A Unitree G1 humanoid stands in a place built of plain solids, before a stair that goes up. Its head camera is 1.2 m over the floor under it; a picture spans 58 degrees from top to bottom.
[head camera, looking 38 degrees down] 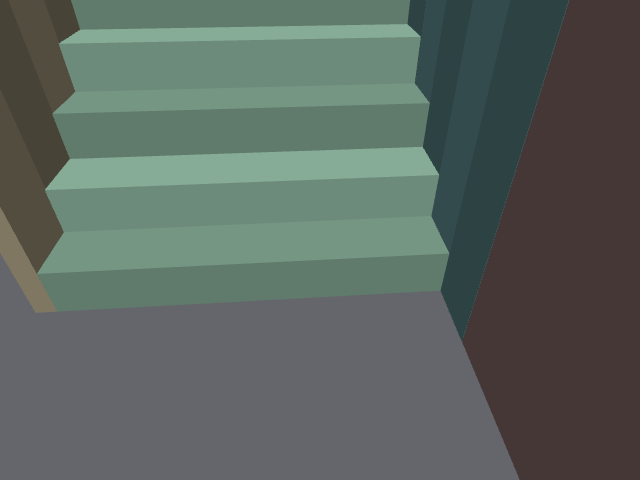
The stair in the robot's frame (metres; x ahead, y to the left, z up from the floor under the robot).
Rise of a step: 0.19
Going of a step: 0.24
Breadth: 1.45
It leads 4 degrees to the left of straight ahead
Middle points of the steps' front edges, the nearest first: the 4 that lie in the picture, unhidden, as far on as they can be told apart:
1.16 0.25 0.19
1.40 0.27 0.38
1.64 0.29 0.57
1.87 0.31 0.76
